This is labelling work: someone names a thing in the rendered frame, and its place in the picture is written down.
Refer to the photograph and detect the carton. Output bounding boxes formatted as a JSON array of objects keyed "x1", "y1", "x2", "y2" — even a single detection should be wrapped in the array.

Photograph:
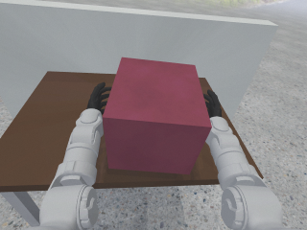
[{"x1": 102, "y1": 57, "x2": 212, "y2": 174}]

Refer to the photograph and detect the left robot hand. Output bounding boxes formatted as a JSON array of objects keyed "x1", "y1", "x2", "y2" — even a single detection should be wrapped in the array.
[{"x1": 86, "y1": 82, "x2": 112, "y2": 115}]

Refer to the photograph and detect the right robot hand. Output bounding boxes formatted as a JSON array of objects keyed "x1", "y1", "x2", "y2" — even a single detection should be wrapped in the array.
[{"x1": 202, "y1": 89, "x2": 223, "y2": 118}]

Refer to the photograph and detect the robot left upper arm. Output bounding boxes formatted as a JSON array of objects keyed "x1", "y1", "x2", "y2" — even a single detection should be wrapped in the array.
[{"x1": 24, "y1": 184, "x2": 99, "y2": 230}]

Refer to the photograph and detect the robot right upper arm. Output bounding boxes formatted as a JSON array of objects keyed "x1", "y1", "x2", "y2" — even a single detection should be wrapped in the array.
[{"x1": 221, "y1": 185, "x2": 300, "y2": 230}]

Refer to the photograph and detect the left robot forearm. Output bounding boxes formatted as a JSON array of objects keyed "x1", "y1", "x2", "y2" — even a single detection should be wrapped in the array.
[{"x1": 39, "y1": 108, "x2": 104, "y2": 223}]

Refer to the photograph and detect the right robot forearm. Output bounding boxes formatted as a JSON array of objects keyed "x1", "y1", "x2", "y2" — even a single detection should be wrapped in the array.
[{"x1": 205, "y1": 116, "x2": 283, "y2": 220}]

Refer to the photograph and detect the table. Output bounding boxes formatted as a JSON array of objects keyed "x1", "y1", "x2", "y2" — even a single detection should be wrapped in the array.
[{"x1": 0, "y1": 71, "x2": 264, "y2": 227}]

